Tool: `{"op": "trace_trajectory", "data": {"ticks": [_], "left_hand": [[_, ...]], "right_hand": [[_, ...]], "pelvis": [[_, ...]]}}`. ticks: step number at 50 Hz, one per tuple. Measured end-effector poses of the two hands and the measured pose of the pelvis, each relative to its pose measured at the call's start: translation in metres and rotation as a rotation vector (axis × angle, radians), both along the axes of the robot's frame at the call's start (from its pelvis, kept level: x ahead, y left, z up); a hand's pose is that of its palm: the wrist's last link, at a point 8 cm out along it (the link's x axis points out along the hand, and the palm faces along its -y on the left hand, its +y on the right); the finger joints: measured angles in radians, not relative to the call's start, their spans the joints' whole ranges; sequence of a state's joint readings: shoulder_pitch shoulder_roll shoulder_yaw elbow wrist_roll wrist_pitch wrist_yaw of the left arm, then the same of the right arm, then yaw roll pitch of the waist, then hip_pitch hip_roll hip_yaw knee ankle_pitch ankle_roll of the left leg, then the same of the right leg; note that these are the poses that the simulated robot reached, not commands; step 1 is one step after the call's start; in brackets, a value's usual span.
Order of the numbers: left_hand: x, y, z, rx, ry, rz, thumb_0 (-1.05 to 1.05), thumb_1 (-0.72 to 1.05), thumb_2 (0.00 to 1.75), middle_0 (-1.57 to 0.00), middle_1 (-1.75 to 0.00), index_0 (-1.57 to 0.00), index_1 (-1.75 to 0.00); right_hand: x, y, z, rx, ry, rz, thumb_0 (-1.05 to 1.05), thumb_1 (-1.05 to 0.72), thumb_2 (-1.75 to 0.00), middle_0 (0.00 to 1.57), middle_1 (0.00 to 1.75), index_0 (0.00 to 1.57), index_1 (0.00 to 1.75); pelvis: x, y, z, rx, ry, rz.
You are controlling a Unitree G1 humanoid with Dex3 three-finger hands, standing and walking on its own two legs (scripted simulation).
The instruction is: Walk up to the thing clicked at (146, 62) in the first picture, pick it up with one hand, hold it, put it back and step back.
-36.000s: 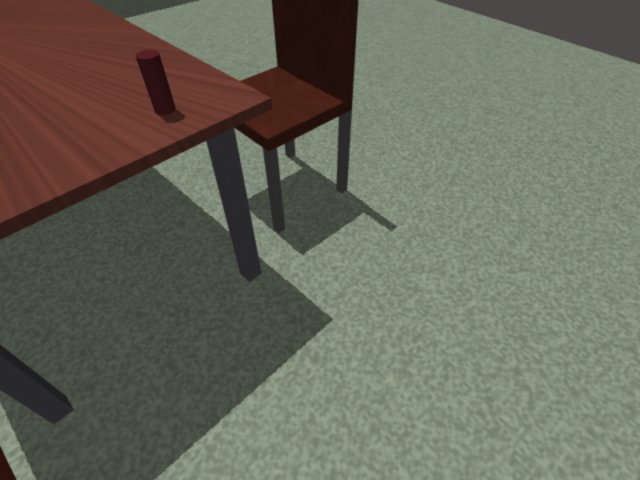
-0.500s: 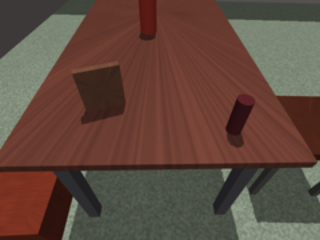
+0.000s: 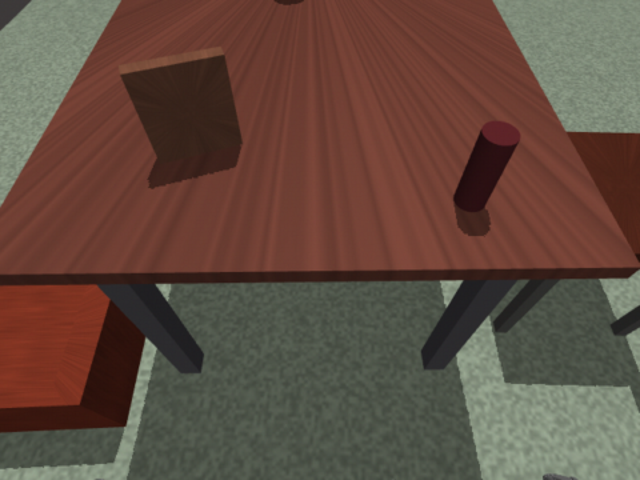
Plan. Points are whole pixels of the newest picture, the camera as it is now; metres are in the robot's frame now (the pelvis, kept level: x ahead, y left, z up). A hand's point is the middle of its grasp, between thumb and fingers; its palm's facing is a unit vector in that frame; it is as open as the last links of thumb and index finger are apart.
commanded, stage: step back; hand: right
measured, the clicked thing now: (483, 169) +0.53 -0.22 +0.05
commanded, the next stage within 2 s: none
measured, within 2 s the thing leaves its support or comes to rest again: neither
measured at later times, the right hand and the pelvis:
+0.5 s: hand out of the picture -0.03 -0.21 -0.13, palm faces -0.05 +0.90 -0.43, open 7.4 cm; pelvis -0.10 +0.05 +0.00, yaw +0 degrees
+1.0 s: hand out of the picture -0.12 -0.23 -0.16, palm faces -0.01 +0.93 -0.38, open 7.4 cm; pelvis -0.22 +0.04 +0.00, yaw -2 degrees
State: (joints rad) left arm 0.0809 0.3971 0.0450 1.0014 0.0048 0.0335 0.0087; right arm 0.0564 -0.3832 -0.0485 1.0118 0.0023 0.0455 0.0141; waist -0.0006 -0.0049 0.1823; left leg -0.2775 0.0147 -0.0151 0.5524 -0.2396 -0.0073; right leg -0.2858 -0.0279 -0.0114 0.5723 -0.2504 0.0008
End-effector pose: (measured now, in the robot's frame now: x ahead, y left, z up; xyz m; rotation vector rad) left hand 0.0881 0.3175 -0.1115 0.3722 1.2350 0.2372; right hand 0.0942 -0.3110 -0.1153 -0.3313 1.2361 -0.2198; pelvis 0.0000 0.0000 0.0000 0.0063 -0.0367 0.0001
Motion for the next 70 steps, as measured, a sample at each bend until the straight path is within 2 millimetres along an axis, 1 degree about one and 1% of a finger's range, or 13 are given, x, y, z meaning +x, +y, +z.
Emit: {"op": "trace_trajectory", "data": {"ticks": [4, 8, 16, 20, 23, 30, 38, 46, 52, 57, 62, 66, 70], "left_hand": [[-0.017, -0.002, 0.0, 0.006, 0.001, -0.012, 0.01, 0.91, 0.9, -0.2, -0.3, -0.21, -0.3], [-0.028, 0.002, 0.001, 0.006, -0.006, -0.023, 0.01, 0.9, 0.9, -0.2, -0.3, -0.21, -0.3], [-0.029, 0.034, -0.019, -0.022, -0.122, -0.028, 0.01, 0.9, 0.9, -0.2, -0.3, -0.21, -0.3], [-0.049, 0.039, -0.019, -0.042, -0.086, -0.015, 0.01, 0.91, 0.9, -0.2, -0.3, -0.21, -0.3], [-0.065, 0.039, -0.014, -0.062, -0.072, -0.005, 0.01, 0.91, 0.9, -0.2, -0.3, -0.21, -0.3], [-0.107, 0.04, -0.012, -0.041, -0.016, -0.043, 0.01, 0.91, 0.9, -0.2, -0.3, -0.21, -0.3], [-0.143, 0.023, -0.002, 0.003, -0.017, -0.086, 0.01, 0.91, 0.9, -0.2, -0.3, -0.21, -0.3], [-0.162, 0.017, 0.024, 0.02, -0.099, -0.094, 0.01, 0.9, 0.9, -0.2, -0.3, -0.21, -0.3], [-0.177, 0.023, 0.021, 0.014, -0.181, -0.11, 0.01, 0.9, 0.9, -0.2, -0.3, -0.21, -0.3], [-0.21, 0.038, -0.003, -0.028, -0.188, -0.095, 0.01, 0.9, 0.9, -0.2, -0.3, -0.21, -0.3], [-0.256, 0.042, -0.006, -0.062, -0.123, -0.053, 0.01, 0.91, 0.9, -0.2, -0.3, -0.21, -0.3], [-0.298, 0.046, -0.007, -0.064, -0.082, -0.034, 0.01, 0.91, 0.9, -0.2, -0.3, -0.21, -0.3], [-0.342, 0.044, -0.012, -0.04, -0.01, -0.048, 0.01, 0.91, 0.9, -0.2, -0.3, -0.21, -0.3]], "right_hand": [[-0.006, -0.007, -0.006, -0.013, -0.004, 0.007, 0.0, -0.9, -0.9, 0.21, 0.3, 0.21, 0.3], [-0.023, -0.001, -0.004, -0.014, 0.0, 0.012, 0.0, -0.91, -0.9, 0.21, 0.3, 0.2, 0.3], [-0.085, 0.032, -0.005, -0.069, 0.075, 0.051, 0.0, -0.91, -0.9, 0.21, 0.3, 0.2, 0.3], [-0.116, 0.05, 0.011, -0.057, 0.082, 0.034, 0.0, -0.9, -0.9, 0.21, 0.3, 0.21, 0.3], [-0.129, 0.056, 0.021, -0.066, 0.083, 0.022, 0.01, -0.9, -0.9, 0.21, 0.3, 0.21, 0.3], [-0.133, 0.054, 0.018, -0.067, -0.023, 0.005, 0.01, -0.9, -0.9, 0.21, 0.3, 0.21, 0.3], [-0.152, 0.04, -0.01, 0.001, -0.111, -0.03, 0.0, -0.9, -0.9, 0.21, 0.3, 0.21, 0.3], [-0.196, 0.039, -0.005, 0.016, -0.075, -0.012, 0.01, -0.9, -0.9, 0.21, 0.3, 0.21, 0.3], [-0.241, 0.04, -0.009, -0.03, -0.024, 0.023, 0.01, -0.9, -0.9, 0.21, 0.3, 0.21, 0.3], [-0.283, 0.055, -0.004, -0.058, -0.016, 0.033, 0.01, -0.91, -0.9, 0.21, 0.3, 0.21, 0.3], [-0.325, 0.06, 0.019, -0.073, -0.011, 0.025, 0.01, -0.9, -0.9, 0.21, 0.3, 0.21, 0.3], [-0.341, 0.054, 0.032, -0.094, -0.037, 0.026, 0.01, -0.9, -0.9, 0.21, 0.3, 0.21, 0.3], [-0.349, 0.042, 0.034, -0.103, -0.1, 0.029, 0.01, -0.9, -0.9, 0.21, 0.3, 0.21, 0.3]], "pelvis": [[-0.015, 0.001, -0.005, 0.002, -0.006, 0.004], [-0.03, 0.01, -0.004, 0.01, 0.009, 0.009], [-0.07, 0.038, -0.017, 0.014, 0.007, 0.038], [-0.082, 0.046, -0.006, -0.033, 0.002, 0.033], [-0.09, 0.049, 0.003, -0.04, 0.02, 0.018], [-0.119, 0.052, 0.001, -0.023, 0.014, -0.035], [-0.155, 0.039, -0.011, -0.034, -0.016, -0.065], [-0.192, 0.036, 0.002, 0.031, 0.02, -0.067], [-0.23, 0.046, -0.006, 0.01, 0.019, -0.021], [-0.268, 0.057, -0.015, 0.03, -0.019, -0.014], [-0.293, 0.059, -0.002, -0.032, -0.015, -0.014], [-0.315, 0.053, 0.003, -0.034, 0.007, -0.043], [-0.345, 0.046, 0.0, -0.028, 0.012, -0.076]]}}
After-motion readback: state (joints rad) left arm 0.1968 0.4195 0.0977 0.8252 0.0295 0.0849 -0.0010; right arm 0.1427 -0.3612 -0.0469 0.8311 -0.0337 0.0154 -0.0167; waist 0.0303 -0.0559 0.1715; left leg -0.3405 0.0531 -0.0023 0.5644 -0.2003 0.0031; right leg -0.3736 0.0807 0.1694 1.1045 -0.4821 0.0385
